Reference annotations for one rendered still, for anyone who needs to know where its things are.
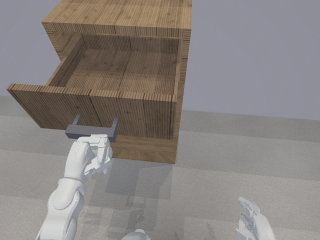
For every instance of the robot left forearm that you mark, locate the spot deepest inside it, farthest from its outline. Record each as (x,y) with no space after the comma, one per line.
(64,206)

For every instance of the cabinet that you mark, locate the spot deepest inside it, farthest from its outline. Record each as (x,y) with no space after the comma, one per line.
(135,18)

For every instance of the drawer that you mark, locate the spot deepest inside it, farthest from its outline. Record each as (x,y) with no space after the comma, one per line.
(103,77)

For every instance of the left robot shin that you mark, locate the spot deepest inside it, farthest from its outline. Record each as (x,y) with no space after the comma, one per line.
(140,230)

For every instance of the left robot hand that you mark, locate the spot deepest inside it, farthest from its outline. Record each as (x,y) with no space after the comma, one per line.
(96,149)

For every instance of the right robot hand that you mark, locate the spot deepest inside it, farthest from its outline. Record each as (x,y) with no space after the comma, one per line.
(259,227)

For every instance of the handle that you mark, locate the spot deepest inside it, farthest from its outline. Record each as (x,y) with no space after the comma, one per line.
(75,131)

